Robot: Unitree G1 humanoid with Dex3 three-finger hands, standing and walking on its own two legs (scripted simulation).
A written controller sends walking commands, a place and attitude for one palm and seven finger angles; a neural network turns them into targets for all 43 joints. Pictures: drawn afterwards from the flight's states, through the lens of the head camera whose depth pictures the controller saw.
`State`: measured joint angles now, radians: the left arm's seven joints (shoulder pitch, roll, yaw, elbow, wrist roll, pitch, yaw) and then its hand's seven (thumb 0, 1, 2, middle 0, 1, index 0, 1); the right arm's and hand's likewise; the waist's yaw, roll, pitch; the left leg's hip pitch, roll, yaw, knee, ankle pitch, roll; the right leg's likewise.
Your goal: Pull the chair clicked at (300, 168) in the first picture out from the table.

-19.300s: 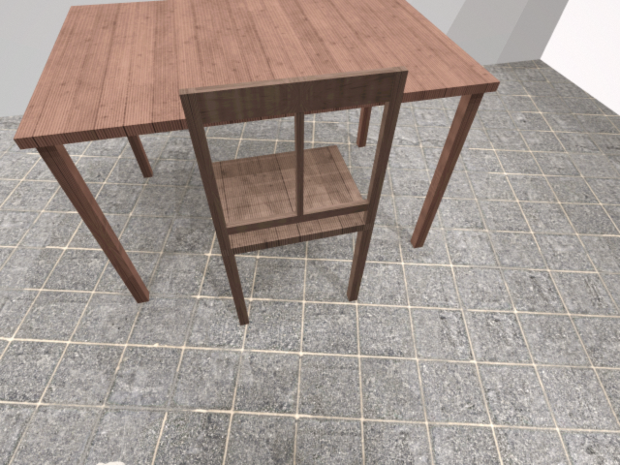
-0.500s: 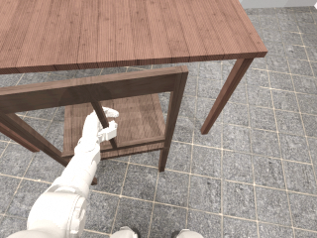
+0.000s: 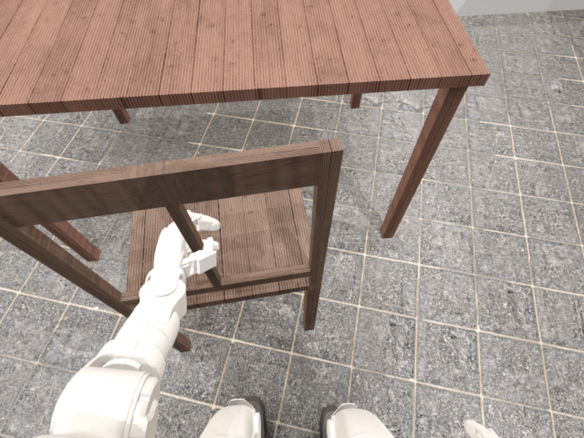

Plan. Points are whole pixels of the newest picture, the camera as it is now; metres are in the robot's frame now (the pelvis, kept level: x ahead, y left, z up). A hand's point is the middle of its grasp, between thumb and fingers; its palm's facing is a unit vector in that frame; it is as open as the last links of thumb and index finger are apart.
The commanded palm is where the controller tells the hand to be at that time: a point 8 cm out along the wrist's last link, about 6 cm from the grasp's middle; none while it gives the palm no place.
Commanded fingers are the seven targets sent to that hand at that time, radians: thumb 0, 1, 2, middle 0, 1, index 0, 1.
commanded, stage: step backward, pulling the chair out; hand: left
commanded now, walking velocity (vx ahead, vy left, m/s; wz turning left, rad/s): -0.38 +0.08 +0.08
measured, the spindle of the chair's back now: (199, 250) +0.40 +0.15 -0.08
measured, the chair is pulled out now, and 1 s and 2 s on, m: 0.16 0.18 0.34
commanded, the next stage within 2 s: none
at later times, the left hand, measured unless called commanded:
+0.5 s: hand (208, 264) +0.37 +0.13 -0.06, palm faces +0.02 -0.98 -0.18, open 5.0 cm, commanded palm +0.38 +0.18 -0.06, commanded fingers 0.00 0.90 0.90 -0.50 -1.45 -0.50 -1.45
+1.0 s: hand (206, 269) +0.36 +0.13 -0.05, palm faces +0.03 -0.98 -0.17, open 5.0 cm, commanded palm +0.37 +0.18 -0.05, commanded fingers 0.00 0.90 0.90 -0.50 -1.45 -0.50 -1.45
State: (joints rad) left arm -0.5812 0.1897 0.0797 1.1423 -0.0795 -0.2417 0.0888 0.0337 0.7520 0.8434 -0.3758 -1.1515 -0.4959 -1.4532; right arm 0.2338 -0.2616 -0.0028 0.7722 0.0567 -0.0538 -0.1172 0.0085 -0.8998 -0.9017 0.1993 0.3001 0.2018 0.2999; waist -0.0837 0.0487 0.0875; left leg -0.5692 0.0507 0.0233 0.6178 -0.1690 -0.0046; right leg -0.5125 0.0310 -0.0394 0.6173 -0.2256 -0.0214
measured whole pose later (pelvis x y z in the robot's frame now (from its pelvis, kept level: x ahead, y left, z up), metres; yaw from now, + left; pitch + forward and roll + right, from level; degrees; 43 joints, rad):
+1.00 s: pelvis -0.02 +0.00 +0.01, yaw +3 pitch +5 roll +1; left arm -0.59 0.16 0.04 1.09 -0.06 -0.20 0.10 0.04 0.75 0.84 -0.35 -1.21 -0.50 -1.45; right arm 0.19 -0.28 0.01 0.82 0.04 -0.09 -0.13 0.01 -0.90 -0.90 0.20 0.30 0.20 0.30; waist -0.08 0.01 0.15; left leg -0.45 -0.01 -0.05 0.77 -0.43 -0.04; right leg -0.47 -0.03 -0.05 0.58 -0.19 -0.02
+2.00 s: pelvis -0.16 +0.00 +0.00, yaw +4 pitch +3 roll +0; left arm -0.61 0.18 0.01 1.13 -0.05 -0.18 0.06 0.03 0.75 0.81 -0.34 -1.27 -0.50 -1.45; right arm 0.23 -0.25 -0.01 0.79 0.03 -0.07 -0.14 0.01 -0.90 -0.90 0.20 0.30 0.20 0.30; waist -0.05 0.00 0.15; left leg -0.41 0.02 0.00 0.63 -0.27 -0.01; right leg -0.46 -0.02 0.01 0.64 -0.25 0.01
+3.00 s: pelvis -0.35 -0.03 +0.01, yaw +2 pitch +0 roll -1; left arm -0.51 0.20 0.06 1.08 -0.05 -0.16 0.06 0.03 0.73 0.81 -0.36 -1.27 -0.50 -1.45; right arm 0.26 -0.23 0.00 0.77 0.03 -0.03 -0.08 0.01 -0.90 -0.90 0.20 0.30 0.20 0.30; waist -0.05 0.06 0.16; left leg -0.31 0.10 0.02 0.61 -0.31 -0.06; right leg -0.34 0.03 -0.03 0.54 -0.20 -0.02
